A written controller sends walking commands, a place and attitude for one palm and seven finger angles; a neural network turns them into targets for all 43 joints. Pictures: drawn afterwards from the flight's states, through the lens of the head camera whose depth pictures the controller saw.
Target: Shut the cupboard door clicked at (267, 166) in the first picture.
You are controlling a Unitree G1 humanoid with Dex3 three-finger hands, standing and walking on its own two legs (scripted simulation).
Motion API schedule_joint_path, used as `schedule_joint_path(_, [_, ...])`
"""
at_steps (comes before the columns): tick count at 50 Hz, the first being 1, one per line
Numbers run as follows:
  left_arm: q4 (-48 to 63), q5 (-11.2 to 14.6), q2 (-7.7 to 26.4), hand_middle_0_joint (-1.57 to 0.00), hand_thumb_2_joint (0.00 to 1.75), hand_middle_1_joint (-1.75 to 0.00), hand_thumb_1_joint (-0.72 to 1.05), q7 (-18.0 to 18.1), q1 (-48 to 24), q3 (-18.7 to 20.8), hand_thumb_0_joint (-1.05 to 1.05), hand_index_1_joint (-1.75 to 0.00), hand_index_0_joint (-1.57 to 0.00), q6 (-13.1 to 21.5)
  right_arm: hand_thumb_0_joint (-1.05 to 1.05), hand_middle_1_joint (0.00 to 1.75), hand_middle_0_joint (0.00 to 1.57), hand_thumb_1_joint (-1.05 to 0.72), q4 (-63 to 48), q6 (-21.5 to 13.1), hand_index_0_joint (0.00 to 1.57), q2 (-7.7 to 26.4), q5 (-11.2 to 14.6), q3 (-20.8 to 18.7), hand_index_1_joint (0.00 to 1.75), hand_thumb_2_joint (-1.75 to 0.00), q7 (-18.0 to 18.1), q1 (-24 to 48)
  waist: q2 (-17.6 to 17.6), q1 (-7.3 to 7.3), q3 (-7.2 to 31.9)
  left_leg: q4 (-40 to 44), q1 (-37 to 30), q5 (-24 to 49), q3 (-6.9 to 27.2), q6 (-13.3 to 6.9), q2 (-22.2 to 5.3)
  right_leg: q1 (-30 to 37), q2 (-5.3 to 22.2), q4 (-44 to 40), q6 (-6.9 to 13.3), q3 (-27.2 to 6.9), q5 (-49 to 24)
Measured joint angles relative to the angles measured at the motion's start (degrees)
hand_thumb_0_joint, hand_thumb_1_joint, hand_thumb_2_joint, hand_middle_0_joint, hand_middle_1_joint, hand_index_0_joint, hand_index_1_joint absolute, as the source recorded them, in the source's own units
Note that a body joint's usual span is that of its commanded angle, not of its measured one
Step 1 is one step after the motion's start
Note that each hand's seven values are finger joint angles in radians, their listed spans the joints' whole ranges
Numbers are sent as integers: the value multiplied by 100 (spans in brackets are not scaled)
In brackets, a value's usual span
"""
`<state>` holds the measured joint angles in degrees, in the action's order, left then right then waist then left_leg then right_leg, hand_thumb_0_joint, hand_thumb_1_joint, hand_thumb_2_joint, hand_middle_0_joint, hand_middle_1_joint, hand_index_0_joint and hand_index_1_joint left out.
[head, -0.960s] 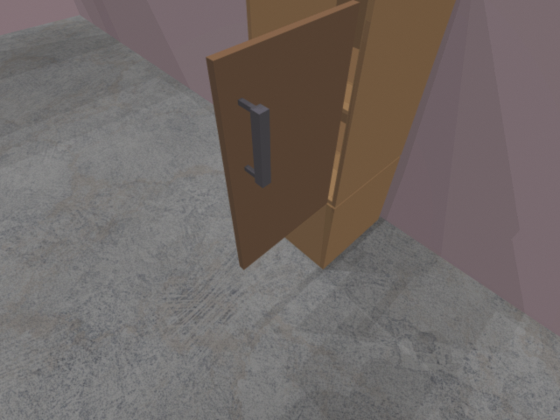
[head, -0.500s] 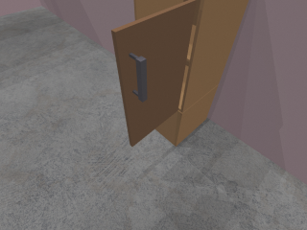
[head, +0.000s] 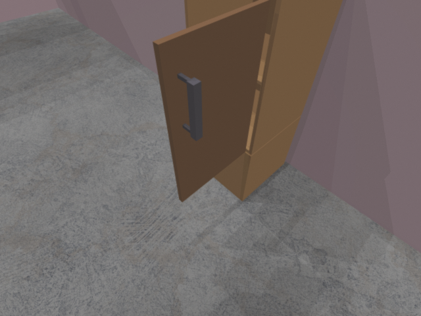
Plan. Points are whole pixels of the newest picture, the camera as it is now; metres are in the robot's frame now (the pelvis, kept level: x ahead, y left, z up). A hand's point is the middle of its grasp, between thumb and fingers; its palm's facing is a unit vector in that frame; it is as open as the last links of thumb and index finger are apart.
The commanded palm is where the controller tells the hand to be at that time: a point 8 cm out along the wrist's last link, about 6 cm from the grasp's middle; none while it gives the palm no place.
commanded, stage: walk around to get in front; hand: left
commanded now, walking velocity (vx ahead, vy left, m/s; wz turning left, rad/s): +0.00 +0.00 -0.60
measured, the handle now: (189, 108) +0.55 +0.09 +0.08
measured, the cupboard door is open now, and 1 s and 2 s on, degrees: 91 91 91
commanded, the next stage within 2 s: none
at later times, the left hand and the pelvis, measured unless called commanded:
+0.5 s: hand out of the picture +0.06 +0.18 -0.18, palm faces -0.14 -0.94 -0.31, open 7.4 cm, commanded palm none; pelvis -0.03 -0.02 -0.02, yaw -13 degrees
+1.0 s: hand out of the picture +0.10 +0.17 -0.18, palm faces -0.37 -0.90 -0.24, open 7.4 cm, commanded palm none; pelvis +0.00 -0.01 -0.01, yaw -29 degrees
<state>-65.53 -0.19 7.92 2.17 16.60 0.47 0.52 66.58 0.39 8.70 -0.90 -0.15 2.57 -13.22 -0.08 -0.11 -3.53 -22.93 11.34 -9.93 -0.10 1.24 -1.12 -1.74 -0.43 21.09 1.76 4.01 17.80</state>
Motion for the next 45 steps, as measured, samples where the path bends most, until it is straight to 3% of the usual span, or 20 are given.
schedule_joint_path(9, [169,-54,-34,-20,90,-30,90,-52,25,178,0,-30,-20,-209,1,30,20,-91,-236,126,20,43,-19,-152,30,-90,60,133,-52,72,-59,-492,246,-280,-276,27,-194,-378,-124,498,28,-300,157])
schedule_joint_path(17, [536,-97,181,-20,90,-30,90,-162,-172,372,0,-30,-20,-366,1,30,20,-90,-655,142,20,119,-44,-304,30,-90,69,233,32,88,-146,-951,598,-504,-689,30,-372,-1097,-228,1352,41,-688,389])
schedule_joint_path(21, [784,-115,301,-20,90,-30,90,-225,-362,452,0,-30,-20,-399,1,30,20,-90,-835,112,20,215,-90,-334,30,-90,31,314,-24,154,-242,-1078,675,-543,-952,82,-507,-1574,-79,2246,-7,-359,837])
schedule_joint_path(23, [929,-126,347,-20,90,-30,90,-253,-368,475,0,-30,-20,-336,1,30,21,-90,-912,143,20,281,-87,-341,30,-90,8,328,-103,165,-218,-1291,784,-632,-1016,156,-614,-1454,-28,1827,0,-254,545])
schedule_joint_path(26, [1019,-155,348,-20,90,-30,90,-173,-409,459,0,-30,-20,-213,1,30,20,-90,-951,290,20,369,-42,-391,30,-90,-18,482,-213,157,-280,-2660,1290,-1611,-491,160,-451,-1466,-154,1777,238,-273,589])
schedule_joint_path(28, [1049,-136,330,-20,90,-30,90,-108,-387,440,0,-30,-20,-181,1,30,20,-90,-990,325,20,397,-24,-402,30,-90,-20,630,-196,184,-354,-3524,1546,-1668,-228,177,-255,-1371,-216,1553,319,-398,418])
schedule_joint_path(31, [1056,-103,287,-20,90,-30,90,-50,-284,401,0,-30,-20,-168,1,30,20,-90,-1110,320,20,404,-2,-399,30,-90,-23,812,-156,188,-377,-4105,1732,-1442,-61,234,-102,-1195,-306,1145,350,-617,146])
schedule_joint_path(37, [1095,-106,186,-20,90,-30,90,-40,-78,349,0,-30,-20,-191,1,30,20,-90,-1331,335,20,363,22,-368,30,-90,-27,1078,-90,219,-291,-4096,1800,-1222,180,284,-8,-1032,-483,711,360,-1000,-128])
schedule_joint_path(45, [1181,-148,191,-20,90,-30,90,-80,6,352,0,-30,-20,-209,1,30,20,-90,-1531,278,20,274,72,-321,30,-90,-30,1234,94,363,-252,-3136,1496,-1449,284,231,109,-1071,-624,684,281,-1483,-181])
